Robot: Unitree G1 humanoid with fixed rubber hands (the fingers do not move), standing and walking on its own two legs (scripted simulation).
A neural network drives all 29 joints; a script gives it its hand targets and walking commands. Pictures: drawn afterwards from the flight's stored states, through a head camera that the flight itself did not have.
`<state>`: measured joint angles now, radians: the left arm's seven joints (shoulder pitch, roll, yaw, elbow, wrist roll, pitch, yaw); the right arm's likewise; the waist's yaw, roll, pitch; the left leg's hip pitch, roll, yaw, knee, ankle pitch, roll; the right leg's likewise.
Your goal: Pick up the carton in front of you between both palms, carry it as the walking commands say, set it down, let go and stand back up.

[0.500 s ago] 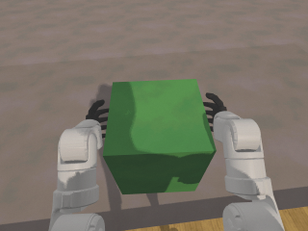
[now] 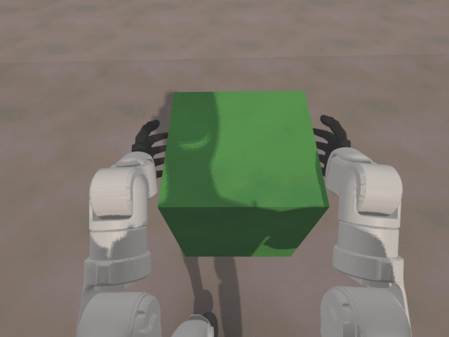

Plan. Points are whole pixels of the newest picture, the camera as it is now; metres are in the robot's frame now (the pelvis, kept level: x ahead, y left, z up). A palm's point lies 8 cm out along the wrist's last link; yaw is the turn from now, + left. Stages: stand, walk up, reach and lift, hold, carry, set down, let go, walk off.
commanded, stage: carry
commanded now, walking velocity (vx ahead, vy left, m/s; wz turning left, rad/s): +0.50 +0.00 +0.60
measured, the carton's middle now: (238, 183) +0.38 +0.02 +0.06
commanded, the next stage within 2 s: none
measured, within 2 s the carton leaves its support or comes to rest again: neither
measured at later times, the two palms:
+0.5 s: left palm (150, 113) +0.66 +0.27 -0.03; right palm (257, 98) +0.73 -0.02 -0.02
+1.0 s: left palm (133, 35) +0.93 +0.38 +0.05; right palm (227, 30) +0.98 +0.08 +0.05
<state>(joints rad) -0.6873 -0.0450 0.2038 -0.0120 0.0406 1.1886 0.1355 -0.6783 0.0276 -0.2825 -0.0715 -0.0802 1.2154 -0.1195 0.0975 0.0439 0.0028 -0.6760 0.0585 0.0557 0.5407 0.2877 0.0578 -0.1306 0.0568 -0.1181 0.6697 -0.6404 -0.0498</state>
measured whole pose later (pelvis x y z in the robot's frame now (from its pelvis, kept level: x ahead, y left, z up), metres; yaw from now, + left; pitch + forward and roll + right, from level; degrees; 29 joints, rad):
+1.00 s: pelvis +0.65 +0.17 -0.06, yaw +10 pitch +6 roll -2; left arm -0.45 -0.06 0.19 -0.03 0.05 1.22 0.10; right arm -0.39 0.14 -0.20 -0.11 -0.16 1.19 -0.11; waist 0.02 0.02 -0.15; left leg -0.21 0.04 0.17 0.37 -0.26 0.03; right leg -0.49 -0.02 -0.08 0.96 -0.42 -0.03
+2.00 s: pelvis +1.27 +0.16 -0.06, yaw -27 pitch +4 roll -1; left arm -0.17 -0.13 0.10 -0.35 0.12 1.24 0.09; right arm -0.16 0.13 -0.12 -0.32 -0.10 1.19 -0.09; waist -0.03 -0.03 -0.12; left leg -0.12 0.14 0.34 0.32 -0.24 -0.03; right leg -0.62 -0.08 -0.11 0.84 -0.19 -0.03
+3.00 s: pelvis +1.86 -0.07 -0.06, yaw -9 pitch +4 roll -2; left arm -0.17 -0.13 0.11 -0.36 0.11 1.21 0.09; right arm -0.19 0.14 -0.12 -0.34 -0.11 1.19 -0.09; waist 0.02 0.00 -0.05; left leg -0.08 -0.05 0.12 0.23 -0.22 0.10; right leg -0.63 -0.15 -0.09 0.79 -0.14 0.06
